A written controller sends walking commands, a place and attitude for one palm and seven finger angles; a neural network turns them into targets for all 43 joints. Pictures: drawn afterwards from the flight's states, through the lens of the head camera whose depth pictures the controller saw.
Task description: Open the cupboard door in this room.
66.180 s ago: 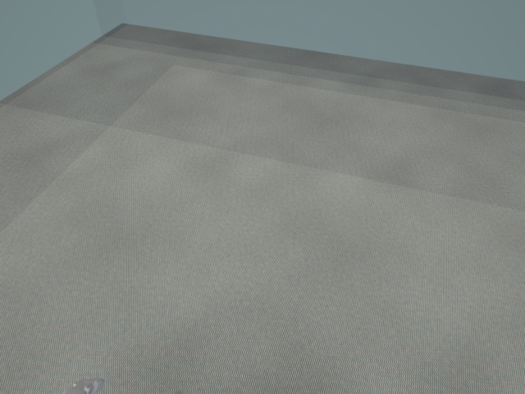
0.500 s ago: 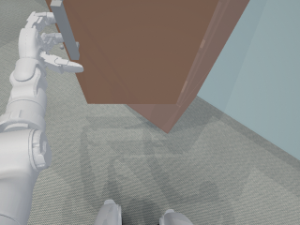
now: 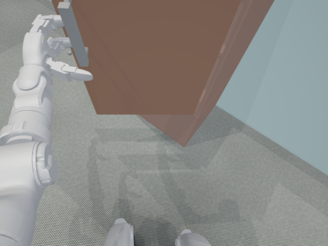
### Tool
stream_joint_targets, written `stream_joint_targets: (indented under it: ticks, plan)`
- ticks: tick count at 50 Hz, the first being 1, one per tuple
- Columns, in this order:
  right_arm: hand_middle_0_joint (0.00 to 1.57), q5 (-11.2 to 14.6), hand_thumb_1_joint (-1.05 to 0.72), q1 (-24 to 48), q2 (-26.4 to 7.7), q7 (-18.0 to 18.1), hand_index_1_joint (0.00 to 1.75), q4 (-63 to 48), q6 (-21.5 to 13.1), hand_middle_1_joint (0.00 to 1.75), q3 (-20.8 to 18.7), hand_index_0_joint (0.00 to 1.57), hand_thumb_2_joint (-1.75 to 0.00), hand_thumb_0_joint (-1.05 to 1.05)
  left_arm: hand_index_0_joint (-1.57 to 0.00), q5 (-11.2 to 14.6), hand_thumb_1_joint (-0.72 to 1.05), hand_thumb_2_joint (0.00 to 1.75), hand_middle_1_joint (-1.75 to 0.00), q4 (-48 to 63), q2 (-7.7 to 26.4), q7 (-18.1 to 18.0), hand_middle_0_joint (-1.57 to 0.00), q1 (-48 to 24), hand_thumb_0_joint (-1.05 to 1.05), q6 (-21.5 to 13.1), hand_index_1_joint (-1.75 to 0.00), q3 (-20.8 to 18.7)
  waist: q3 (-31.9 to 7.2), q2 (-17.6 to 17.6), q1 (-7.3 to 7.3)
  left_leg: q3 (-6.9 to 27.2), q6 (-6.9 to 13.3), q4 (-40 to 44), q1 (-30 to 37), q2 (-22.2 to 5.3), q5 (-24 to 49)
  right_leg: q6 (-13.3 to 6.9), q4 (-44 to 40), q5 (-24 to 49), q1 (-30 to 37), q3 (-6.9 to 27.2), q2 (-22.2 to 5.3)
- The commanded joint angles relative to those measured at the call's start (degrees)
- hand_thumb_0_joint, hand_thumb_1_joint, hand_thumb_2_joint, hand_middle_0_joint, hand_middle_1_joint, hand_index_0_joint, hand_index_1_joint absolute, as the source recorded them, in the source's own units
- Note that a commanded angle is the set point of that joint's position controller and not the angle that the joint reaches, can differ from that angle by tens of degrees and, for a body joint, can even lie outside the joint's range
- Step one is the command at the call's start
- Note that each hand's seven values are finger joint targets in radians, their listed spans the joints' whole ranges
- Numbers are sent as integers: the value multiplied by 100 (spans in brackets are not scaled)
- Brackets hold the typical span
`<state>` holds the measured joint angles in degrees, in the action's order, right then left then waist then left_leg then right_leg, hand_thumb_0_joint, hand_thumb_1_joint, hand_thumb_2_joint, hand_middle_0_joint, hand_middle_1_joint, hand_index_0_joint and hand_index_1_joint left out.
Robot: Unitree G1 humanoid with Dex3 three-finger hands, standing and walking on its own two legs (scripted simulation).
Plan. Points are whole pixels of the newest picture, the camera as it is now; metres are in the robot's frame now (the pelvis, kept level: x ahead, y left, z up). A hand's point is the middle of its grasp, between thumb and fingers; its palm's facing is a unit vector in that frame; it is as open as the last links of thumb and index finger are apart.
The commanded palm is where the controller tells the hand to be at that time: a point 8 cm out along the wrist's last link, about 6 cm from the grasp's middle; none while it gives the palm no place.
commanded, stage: move the hooked fingers beside the handle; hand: left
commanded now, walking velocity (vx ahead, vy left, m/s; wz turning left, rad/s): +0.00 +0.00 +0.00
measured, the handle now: (77, 33) +0.60 +0.18 +0.12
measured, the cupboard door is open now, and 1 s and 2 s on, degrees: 40 40 40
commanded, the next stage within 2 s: none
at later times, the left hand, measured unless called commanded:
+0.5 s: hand (68, 52) +0.53 +0.19 +0.12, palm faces +0.03 -1.00 +0.00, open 14.3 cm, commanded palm +0.51 +0.22 +0.12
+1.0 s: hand (60, 53) +0.52 +0.20 +0.13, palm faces +0.01 -1.00 +0.00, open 14.0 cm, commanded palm +0.51 +0.24 +0.12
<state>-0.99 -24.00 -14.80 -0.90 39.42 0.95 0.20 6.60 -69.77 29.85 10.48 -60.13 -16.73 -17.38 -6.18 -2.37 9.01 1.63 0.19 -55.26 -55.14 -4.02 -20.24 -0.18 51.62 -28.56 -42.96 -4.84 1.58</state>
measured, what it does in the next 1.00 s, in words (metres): stands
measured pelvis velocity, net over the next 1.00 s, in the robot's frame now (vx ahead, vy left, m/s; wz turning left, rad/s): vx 0.00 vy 0.00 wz -0.03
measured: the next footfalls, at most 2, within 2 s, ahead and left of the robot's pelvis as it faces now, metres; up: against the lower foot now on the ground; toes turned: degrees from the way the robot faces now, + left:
none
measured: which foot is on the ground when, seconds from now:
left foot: down 0.00-1.00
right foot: down 0.00-1.00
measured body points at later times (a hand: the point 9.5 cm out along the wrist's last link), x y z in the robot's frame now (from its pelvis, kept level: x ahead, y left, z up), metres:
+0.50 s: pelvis +0.00 +0.00 +0.00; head +0.11 +0.02 +0.44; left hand +0.52 +0.24 +0.13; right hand -0.02 -0.27 -0.11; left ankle +0.05 +0.11 -0.68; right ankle -0.04 -0.13 -0.68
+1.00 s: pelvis +0.00 +0.00 +0.00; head +0.11 +0.01 +0.44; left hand +0.51 +0.26 +0.13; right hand -0.02 -0.27 -0.10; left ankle +0.05 +0.11 -0.68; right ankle -0.04 -0.13 -0.68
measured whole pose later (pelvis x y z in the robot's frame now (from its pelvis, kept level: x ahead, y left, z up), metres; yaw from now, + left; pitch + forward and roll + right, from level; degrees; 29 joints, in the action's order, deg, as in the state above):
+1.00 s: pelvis +0.00 +0.00 +0.00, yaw -2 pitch +19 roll -4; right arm 0.2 -24.5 -15.7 1.3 37.3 3.8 1.1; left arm 5.8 -69.9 35.2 17.6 -55.7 -17.1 -24.3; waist -6.2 -2.5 10.3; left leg 0.2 -0.1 -54.3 -53.1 -5.2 -20.4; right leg -0.4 51.0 -28.1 -41.9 -3.1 2.6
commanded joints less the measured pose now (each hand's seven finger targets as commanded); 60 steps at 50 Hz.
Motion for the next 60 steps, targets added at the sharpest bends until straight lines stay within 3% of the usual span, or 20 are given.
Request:
stream_joint_targets:
  ticks: [1, 5, 8, 16, 21, 23, 26, 27, 28, 30, 34, 37, 42, 43, 47, 49, 53, 56, 58, 60]
  plan:
    - [20, 4, -90, -1060, -1057, 63, 30, -222, -32, 30, -359, 20, -90, 0, -30, -39, -50, 30, -120, 1449, 343, 229, -30, -2984, 0, -465, -120, 225, -2681, -927, 404, 343, 154, 287, 3879, 177, 2177, -120, -665, 2104, -688, 120, 346]
    - [20, 32, -90, -1038, -1090, 91, 30, -217, -1, 30, -350, 20, -90, 0, -30, -80, -50, 30, -120, 1260, 530, 228, -30, -2966, 0, -411, -120, 139, -2471, -773, 430, 328, 149, 347, 3658, 163, 1856, -97, -722, 1920, -691, 135, 332]
    - [20, 17, -90, -1034, -1067, 85, 30, -234, -7, 30, -364, 20, -90, 0, -30, -99, -50, 30, -120, 1440, 460, 204, -30, -2980, 0, -469, -120, 167, -2662, -973, 401, 355, 131, 332, 3921, 146, 2072, -110, -684, 1964, -779, 121, 337]
    - [20, 17, -90, -1076, -1111, 138, 30, -237, 23, 30, -322, 20, -90, 0, -30, -90, -50, 30, -120, 1297, 889, 237, -30, -2937, 0, -478, -120, -137, -2513, -748, 388, 328, 167, 362, 3652, 156, 1923, -95, -720, 1945, -605, 148, 333]
    - [20, 24, -90, -1082, -1117, 159, 30, -304, 59, 30, -324, 20, -90, 0, -30, -94, -50, 30, -120, 1290, 1183, 310, -30, -2632, 0, -477, -120, -387, -2666, -791, 265, 287, 162, 337, 3667, 153, 2102, -99, -691, 2125, -445, 172, 336]
    - [20, 48, -90, -1029, -1099, 170, 30, -314, 77, 30, -319, 20, -90, 0, -30, -106, -50, 30, -120, 1272, 1027, 335, -30, -2743, 0, -454, -120, -201, -2529, -758, 362, 263, 164, 347, 3592, 144, 1970, -65, -719, 2078, -523, 184, 329]
    - [20, 40, -90, -1074, -1139, 189, 30, -341, 97, 30, -312, 20, -90, 0, -30, -98, -50, 30, -120, 1303, 1437, 341, -30, -2563, 0, -483, -120, -535, -2651, -720, 234, 253, 171, 356, 3524, 155, 2009, -85, -692, 2139, -312, 194, 334]
    - [20, 63, -90, -1002, -1108, 187, 30, -362, 100, 30, -305, 20, -90, 0, -30, -112, -50, 30, -120, 1243, 1231, 371, -30, -2543, 0, -457, -120, -341, -2580, -766, 295, 208, 176, 347, 3506, 162, 1990, -59, -720, 2179, -383, 216, 323]
    - [20, 62, -90, -1021, -1124, 194, 30, -342, 106, 30, -291, 20, -90, 0, -30, -101, -50, 30, -120, 1149, 1318, 376, -30, -2627, 0, -421, -120, -389, -2427, -662, 337, 212, 189, 341, 3388, 154, 1886, -43, -749, 2125, -404, 219, 322]
    - [20, 77, -90, -1040, -1163, 223, 30, -374, 122, 30, -290, 20, -90, 0, -30, -114, -50, 30, -120, 1119, 1731, 402, -30, -2563, 0, -394, -120, -657, -2521, -626, 265, 153, 206, 359, 3197, 175, 1818, -33, -747, 2210, -147, 271, 312]
    - [20, 81, -90, -1009, -1129, 226, 30, -434, 143, 30, -278, 20, -90, 0, -30, -85, -50, 30, -120, 1230, 1733, 506, -30, -2347, 0, -423, -120, -681, -2623, -784, 184, 115, 193, 317, 3311, 179, 2082, -34, -715, 2454, -59, 273, 317]
    - [20, 102, -90, -1003, -1149, 248, 30, -457, 176, 30, -283, 20, -90, 0, -30, -63, -50, 30, -120, 1187, 1971, 563, -30, -2240, 0, -423, -120, -862, -2641, -610, 191, 72, 211, 311, 3209, 173, 2072, -8, -714, 2562, 73, 301, 321]
    - [20, 118, -90, -979, -1174, 277, 30, -513, 226, 30, -271, 20, -90, 0, -30, -76, -50, 30, -120, 1193, 2220, 616, -30, -2125, 0, -418, -120, -996, -2541, -698, 129, 70, 198, 337, 3161, 164, 2021, -10, -717, 2480, 63, 301, 312]
    - [20, 117, -90, -968, -1162, 282, 30, -505, 228, 30, -263, 20, -90, 0, -30, -60, -50, 30, -120, 1287, 2115, 633, -30, -2323, 0, -424, -120, -860, -2503, -743, 216, 81, 209, 341, 3183, 162, 1999, -4, -730, 2461, 14, 309, 310]
    - [20, 126, -90, -967, -1162, 296, 30, -472, 227, 30, -291, 20, -90, 0, -30, -6, -50, 30, -120, 1319, 1953, 701, -30, -2263, 0, -472, -120, -781, -2609, -787, 225, 121, 189, 326, 3418, 139, 2083, -20, -723, 2423, -115, 281, 320]
    - [20, 138, -90, -959, -1175, 302, 30, -462, 231, 30, -271, 20, -90, 0, -30, 13, -50, 30, -120, 1110, 1951, 726, -30, -2249, 0, -378, -120, -754, -2349, -662, 256, 106, 204, 352, 3201, 151, 1893, -1, -781, 2292, -143, 286, 313]
    - [20, 144, -90, -957, -1217, 348, 30, -482, 234, 30, -235, 20, -90, 0, -30, -33, -50, 30, -120, 976, 2400, 755, -30, -2349, 0, -328, -120, -969, -2365, -532, 259, 87, 236, 345, 2942, 164, 1737, 14, -779, 2264, -2, 338, 289]
    - [20, 125, -90, -969, -1223, 367, 30, -495, 216, 30, -220, 20, -90, 0, -30, -36, -50, 30, -120, 1159, 2647, 811, -30, -2443, 0, -431, -120, -1105, -2529, -710, 212, 80, 231, 306, 2993, 163, 1824, -7, -735, 2333, 96, 356, 296]
    - [20, 153, -90, -921, -1202, 367, 30, -510, 219, 30, -212, 20, -90, 0, -30, -42, -50, 30, -120, 1032, 2470, 896, -30, -2370, 0, -428, -120, -923, -2494, -856, 248, 90, 209, 299, 3085, 151, 1822, -1, -737, 2261, -73, 331, 301]
    - [20, 169, -90, -941, -1241, 385, 30, -523, 240, 30, -223, 20, -90, 0, -30, -30, -50, 30, -120, 906, 2631, 968, -30, -2220, 0, -385, -120, -1041, -2440, -692, 226, 100, 216, 310, 3028, 135, 1767, 1, -766, 2189, -62, 327, 311]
